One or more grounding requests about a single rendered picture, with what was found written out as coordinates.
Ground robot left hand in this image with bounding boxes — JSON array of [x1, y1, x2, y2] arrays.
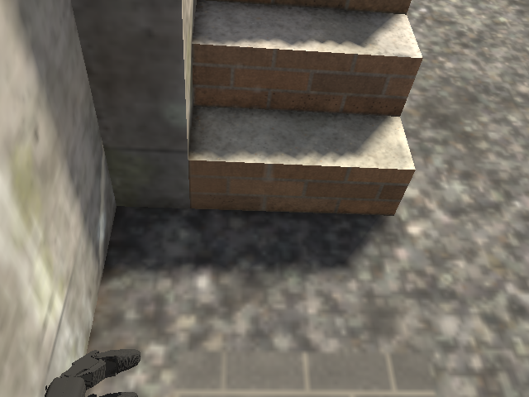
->
[[45, 349, 141, 397]]

